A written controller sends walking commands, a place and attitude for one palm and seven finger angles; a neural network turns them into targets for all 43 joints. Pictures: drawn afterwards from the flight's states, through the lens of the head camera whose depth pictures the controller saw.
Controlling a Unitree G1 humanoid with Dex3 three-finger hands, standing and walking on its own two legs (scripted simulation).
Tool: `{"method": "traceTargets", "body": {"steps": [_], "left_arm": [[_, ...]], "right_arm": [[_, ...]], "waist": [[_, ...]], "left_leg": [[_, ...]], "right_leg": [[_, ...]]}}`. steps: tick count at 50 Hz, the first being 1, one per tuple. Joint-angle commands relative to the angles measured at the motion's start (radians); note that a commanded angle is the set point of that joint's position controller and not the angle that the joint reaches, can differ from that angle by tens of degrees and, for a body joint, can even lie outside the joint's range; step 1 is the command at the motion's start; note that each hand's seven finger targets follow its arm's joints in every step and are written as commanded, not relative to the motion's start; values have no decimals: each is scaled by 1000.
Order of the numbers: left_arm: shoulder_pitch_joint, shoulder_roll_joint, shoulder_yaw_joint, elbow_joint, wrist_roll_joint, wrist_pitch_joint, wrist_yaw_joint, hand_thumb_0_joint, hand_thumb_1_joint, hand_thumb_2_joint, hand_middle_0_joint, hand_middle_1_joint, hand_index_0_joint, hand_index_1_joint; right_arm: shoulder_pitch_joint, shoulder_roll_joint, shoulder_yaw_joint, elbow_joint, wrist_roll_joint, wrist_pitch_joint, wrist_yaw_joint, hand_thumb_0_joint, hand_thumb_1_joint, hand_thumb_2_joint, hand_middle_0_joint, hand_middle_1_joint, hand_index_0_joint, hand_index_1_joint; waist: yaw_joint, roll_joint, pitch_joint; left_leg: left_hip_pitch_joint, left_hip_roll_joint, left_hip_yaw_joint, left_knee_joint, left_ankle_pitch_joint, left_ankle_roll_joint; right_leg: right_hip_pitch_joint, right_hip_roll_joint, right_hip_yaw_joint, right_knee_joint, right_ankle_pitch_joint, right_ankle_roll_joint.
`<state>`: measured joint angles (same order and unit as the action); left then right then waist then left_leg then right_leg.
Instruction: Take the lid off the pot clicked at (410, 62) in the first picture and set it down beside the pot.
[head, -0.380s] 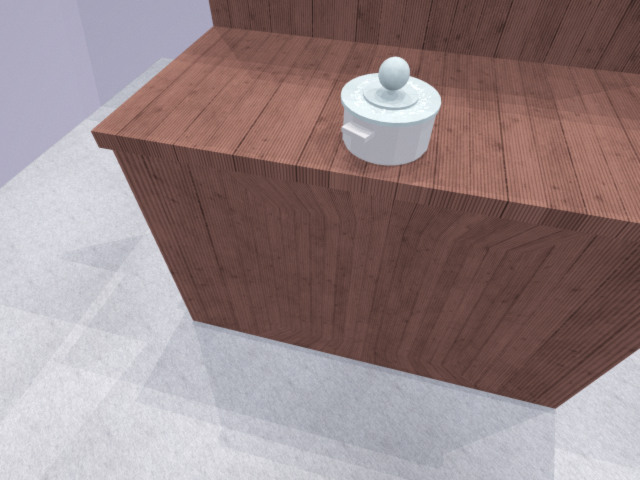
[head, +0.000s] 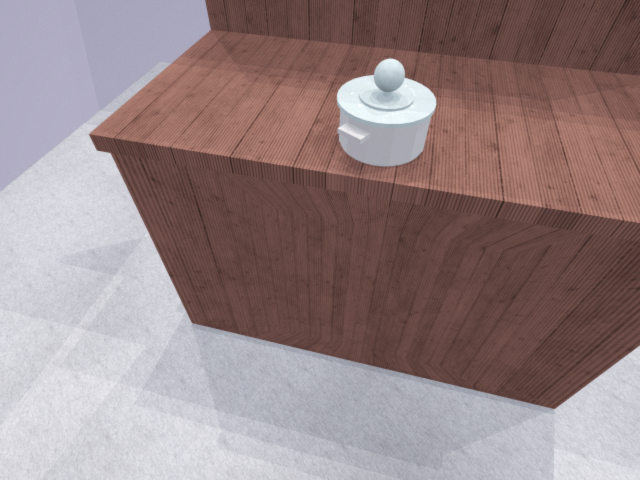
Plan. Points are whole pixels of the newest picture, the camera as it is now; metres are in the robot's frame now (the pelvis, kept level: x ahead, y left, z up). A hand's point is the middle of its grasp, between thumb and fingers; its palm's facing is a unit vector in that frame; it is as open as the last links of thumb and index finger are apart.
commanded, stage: look at it before walking up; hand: left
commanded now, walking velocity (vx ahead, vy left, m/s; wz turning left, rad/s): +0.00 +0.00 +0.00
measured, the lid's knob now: (389, 75) +0.72 -0.08 +0.17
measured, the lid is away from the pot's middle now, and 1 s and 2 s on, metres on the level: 0.00 0.00 0.00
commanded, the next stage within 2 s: turn to face it in 0.26 s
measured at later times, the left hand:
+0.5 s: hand out of the picture +0.00 +0.16 -0.18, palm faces +0.04 -0.98 -0.18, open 7.3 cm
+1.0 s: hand out of the picture +0.09 +0.18 -0.17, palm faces -0.11 -0.97 -0.23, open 7.3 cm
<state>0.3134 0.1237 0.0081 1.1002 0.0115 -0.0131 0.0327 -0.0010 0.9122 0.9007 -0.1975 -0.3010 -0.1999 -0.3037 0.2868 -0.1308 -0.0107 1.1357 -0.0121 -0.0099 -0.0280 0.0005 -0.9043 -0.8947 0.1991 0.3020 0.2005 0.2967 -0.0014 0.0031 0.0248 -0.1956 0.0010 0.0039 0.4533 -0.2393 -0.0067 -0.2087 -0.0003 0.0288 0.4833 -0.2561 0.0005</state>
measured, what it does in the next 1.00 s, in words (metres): stands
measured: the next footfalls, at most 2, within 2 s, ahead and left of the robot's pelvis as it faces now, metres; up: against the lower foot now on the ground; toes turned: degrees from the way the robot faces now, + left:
left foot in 1.50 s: +0.30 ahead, +0.03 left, +0.00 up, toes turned -7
right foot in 1.80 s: +0.25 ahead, -0.20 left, +0.00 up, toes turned -3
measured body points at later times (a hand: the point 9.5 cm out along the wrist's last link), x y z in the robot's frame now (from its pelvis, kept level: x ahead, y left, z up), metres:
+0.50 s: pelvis +0.01 +0.00 +0.00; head +0.03 -0.01 +0.45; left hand +0.00 +0.21 -0.16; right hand +0.00 -0.22 -0.17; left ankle +0.00 +0.13 -0.74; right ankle +0.00 -0.12 -0.74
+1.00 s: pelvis +0.01 +0.00 -0.01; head +0.04 -0.02 +0.44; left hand +0.09 +0.23 -0.16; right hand +0.01 -0.25 -0.17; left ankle +0.00 +0.12 -0.74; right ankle -0.01 -0.10 -0.72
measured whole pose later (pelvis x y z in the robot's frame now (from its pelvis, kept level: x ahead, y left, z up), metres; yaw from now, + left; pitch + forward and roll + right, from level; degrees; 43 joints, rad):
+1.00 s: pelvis +0.01 +0.00 -0.01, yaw -9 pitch +0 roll +2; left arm 0.24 0.19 0.07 0.98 0.02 0.04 -0.01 0.00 0.91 0.90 -0.20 -0.30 -0.20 -0.30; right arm 0.24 -0.18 -0.05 1.02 -0.04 -0.01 -0.03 0.00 -0.90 -0.89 0.20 0.30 0.20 0.30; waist 0.00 -0.01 0.04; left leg -0.21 0.06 0.16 0.54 -0.34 -0.01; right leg -0.39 0.02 0.03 0.83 -0.44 -0.02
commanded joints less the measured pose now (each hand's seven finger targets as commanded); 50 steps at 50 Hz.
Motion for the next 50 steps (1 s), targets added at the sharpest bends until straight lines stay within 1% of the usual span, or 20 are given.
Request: {"method": "traceTargets", "body": {"steps": [1, 7, 10, 14, 16, 23, 26, 29, 32, 35, 37, 40, 42, 44, 45, 46, 47, 48, 49, 50], "left_arm": [[85, 109, 23, -24, 5, -11, 10, 0, 900, 900, -200, -300, -200, -300], [81, 107, 23, -25, 4, -11, 8, 0, 900, 900, -200, -300, -200, -300], [87, 104, 23, -23, 3, -13, 9, 0, 900, 900, -200, -300, -200, -300], [83, 104, 23, -20, 3, -13, 9, 0, 900, 900, -200, -300, -200, -300], [85, 110, 24, -21, 4, -12, 8, 0, 900, 900, -200, -300, -200, -300], [70, 116, 37, -31, 4, -3, 4, 0, 900, 900, -200, -300, -200, -300], [57, 127, 49, -48, 6, 4, -1, 0, 900, 900, -200, -300, -200, -300], [46, 126, 57, -66, 7, 11, -6, 0, 900, 900, -200, -300, -200, -300], [41, 136, 63, -84, 9, 16, -10, 0, 900, 900, -200, -300, -200, -300], [33, 155, 69, -102, 8, 16, -12, 0, 900, 900, -200, -300, -200, -300], [21, 172, 74, -118, 8, 20, -11, 0, 900, 900, -200, -300, -200, -300], [-2, 185, 79, -138, 6, 22, -11, 0, 900, 900, -200, -300, -200, -300], [-20, 179, 79, -152, 7, 25, -13, 0, 900, 900, -200, -300, -200, -300], [-34, 161, 75, -164, 8, 26, -16, 0, 900, 900, -200, -300, -200, -300], [-25, 144, 73, -167, 9, 26, -21, 0, 900, 900, -200, -300, -200, -300], [-48, 132, 70, -176, 13, 31, -28, 0, 900, 900, -200, -300, -200, -300], [-93, 133, 73, -200, 16, 36, -36, 0, 900, 900, -200, -300, -200, -300], [-125, 133, 76, -217, 19, 33, -47, 0, 900, 900, -200, -300, -200, -300], [-137, 124, 75, -222, 19, 27, -57, 0, 900, 900, -200, -300, -200, -300], [-126, 115, 72, -221, 16, 22, -65, 0, 900, 900, -200, -300, -200, -300]], "right_arm": [[74, -87, -18, -18, 5, -14, -6, 0, -900, -900, 200, 300, 200, 300], [72, -88, -15, -17, 4, -14, -6, 0, -900, -900, 200, 300, 200, 300], [72, -88, -14, -14, 3, -17, -7, 0, -900, -900, 200, 300, 200, 300], [70, -88, -13, -14, 4, -16, -8, 0, -900, -900, 200, 300, 200, 300], [73, -88, -14, -15, 6, -16, -8, 0, -900, -900, 200, 300, 200, 300], [66, -98, -22, -22, 4, -13, -13, 0, -900, -900, 200, 300, 200, 300], [58, -110, -32, -38, 4, -9, -16, 0, -900, -900, 200, 300, 200, 300], [36, -119, -40, -61, 0, -6, -17, 0, -900, -900, 200, 300, 200, 300], [13, -127, -47, -85, -1, -1, -16, 0, -900, -900, 200, 300, 200, 300], [3, -129, -49, -105, -1, -1, -15, 0, -900, -900, 200, 300, 200, 300], [4, -125, -51, -116, -2, 1, -15, 0, -900, -900, 200, 300, 200, 300], [4, -130, -53, -127, -1, 1, -15, 0, -900, -900, 200, 300, 200, 300], [8, -146, -54, -131, -2, -2, -15, 0, -900, -900, 200, 300, 200, 300], [7, -180, -60, -136, -6, -4, -16, 0, -900, -900, 200, 300, 200, 300], [19, -206, -66, -135, -12, -5, -16, 0, -900, -900, 200, 300, 200, 300], [36, -228, -73, -136, -16, -7, -13, 0, -900, -900, 200, 300, 200, 300], [45, -240, -77, -143, -22, -11, -10, 0, -900, -900, 200, 300, 200, 300], [35, -234, -75, -144, -26, -16, -7, 0, -900, -900, 200, 300, 200, 300], [28, -230, -73, -143, -30, -22, -6, 0, -900, -900, 200, 300, 200, 300], [16, -236, -72, -141, -32, -27, -5, 0, -900, -900, 200, 300, 200, 300]], "waist": [[-1, -11, 48], [0, -14, 63], [1, 3, 36], [0, -15, 45], [2, -8, 43], [1, -5, 40], [0, 0, 21], [2, 15, 34], [7, -12, 40], [4, -53, 9], [-1, -71, 5], [-10, -80, -15], [-14, -23, -21], [-13, 85, -19], [-13, 144, -30], [-29, 202, -2], [-42, 203, 54], [-39, 153, 99], [-34, 118, 104], [-24, 119, 88]], "left_leg": [[-6, 79, -77, -81, 46, 34], [-20, 78, -76, -83, 43, 33], [-1, 81, -74, -74, 87, 34], [-3, 81, -74, -75, 91, 33], [-3, 81, -76, -75, 83, 34], [11, 97, -53, -45, 101, 34], [8, 110, -48, -28, 75, 37], [-6, 123, -45, -23, 38, 41], [-30, 120, -33, -1, -17, 41], [-24, 100, 3, 53, -9, 31], [-31, 82, 22, 86, -32, 22], [5, 81, 29, 96, -3, 18], [42, 117, 3, 54, 39, 29], [69, 200, -68, -28, 87, 65], [90, 268, -137, -103, -19, 109], [80, 352, -220, -198, -171, 166], [56, 408, -268, -268, -287, 208], [48, 410, -255, -284, -311, 211], [57, 392, -208, -278, -271, 193], [62, 375, -151, -258, -217, 176]], "right_leg": [[-60, -77, 78, -108, 48, -32], [-62, -79, 75, -111, 40, -31], [-46, -78, 76, -100, 93, -33], [-44, -79, 74, -100, 98, -31], [-41, -78, 71, -103, 86, -32], [-63, -72, 95, -68, 141, -42], [-71, -63, 109, -40, 141, -49], [-104, -51, 123, -13, 132, -51], [-120, -50, 155, -12, 107, -57], [-119, -70, 208, -20, 155, -70], [-125, -85, 245, -37, 147, -82], [-139, -86, 258, -34, 202, -86], [-167, -47, 213, 15, 203, -71], [-202, 11, 119, 121, 156, -43], [-229, 48, 56, 210, -16, -31], [-287, 50, -13, 351, -192, -18], [-366, 4, -17, 463, -255, -15], [-405, -44, 3, 467, -244, -21], [-395, -67, -5, 423, -223, -22], [-348, -79, -23, 355, -213, -23]]}}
